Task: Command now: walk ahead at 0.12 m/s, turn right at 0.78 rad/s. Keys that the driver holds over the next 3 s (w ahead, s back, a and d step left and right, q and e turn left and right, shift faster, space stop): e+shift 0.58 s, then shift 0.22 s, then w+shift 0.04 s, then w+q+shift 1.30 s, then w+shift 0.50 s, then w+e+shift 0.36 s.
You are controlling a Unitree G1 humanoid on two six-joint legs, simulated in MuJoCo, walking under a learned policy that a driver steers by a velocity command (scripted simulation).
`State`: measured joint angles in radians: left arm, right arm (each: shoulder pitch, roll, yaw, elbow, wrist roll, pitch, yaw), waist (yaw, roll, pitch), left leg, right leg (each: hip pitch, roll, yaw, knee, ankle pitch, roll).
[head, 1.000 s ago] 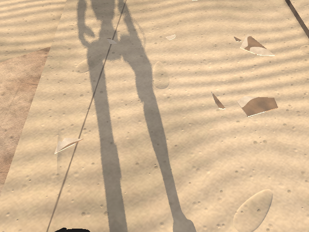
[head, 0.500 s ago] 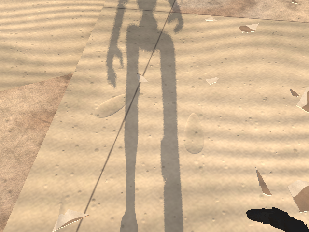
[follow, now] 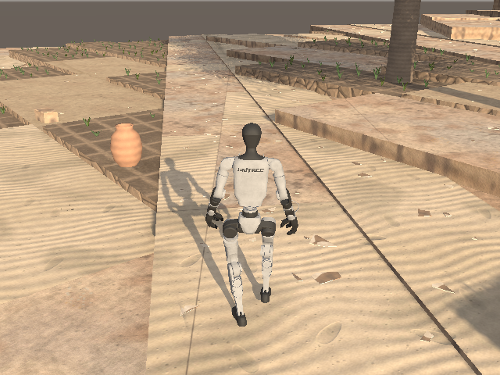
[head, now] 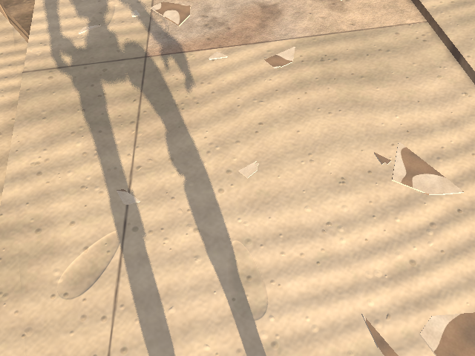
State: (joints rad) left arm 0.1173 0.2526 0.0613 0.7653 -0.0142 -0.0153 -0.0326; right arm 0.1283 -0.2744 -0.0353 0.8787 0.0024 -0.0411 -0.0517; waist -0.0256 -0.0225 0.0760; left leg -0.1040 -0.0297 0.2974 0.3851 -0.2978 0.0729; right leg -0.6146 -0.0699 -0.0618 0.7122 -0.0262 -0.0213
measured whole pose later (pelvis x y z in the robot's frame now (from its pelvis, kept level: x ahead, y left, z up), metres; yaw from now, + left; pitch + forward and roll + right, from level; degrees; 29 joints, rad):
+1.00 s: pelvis +0.13 +0.00 +0.00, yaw -40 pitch +3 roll +0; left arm 0.28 0.24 0.03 0.63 0.00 -0.04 -0.01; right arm 0.29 -0.30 -0.07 0.77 0.05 -0.03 0.02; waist -0.03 0.05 -0.05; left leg -0.51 0.02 -0.06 0.96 -0.38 0.03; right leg -0.19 0.00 -0.03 0.49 -0.35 -0.03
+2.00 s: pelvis +0.85 -0.22 +0.00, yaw +13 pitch +1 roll -2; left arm 0.29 0.32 0.05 0.75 0.05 -0.08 0.01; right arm 0.20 -0.38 -0.06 0.71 -0.03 -0.01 0.05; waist 0.01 0.06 0.03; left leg -0.52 -0.01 -0.01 1.32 -0.27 0.11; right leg -0.24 -0.02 -0.13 0.49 -0.26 0.01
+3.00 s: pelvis +1.74 +0.15 +0.00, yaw +21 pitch +1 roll -2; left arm 0.53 0.29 0.07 0.93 0.01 -0.06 -0.02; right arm 0.04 -0.25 0.04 0.64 -0.05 -0.09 0.03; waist 0.07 0.01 0.01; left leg -0.68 0.12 -0.09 0.84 -0.13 -0.03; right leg -0.07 0.15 0.10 0.33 -0.27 -0.11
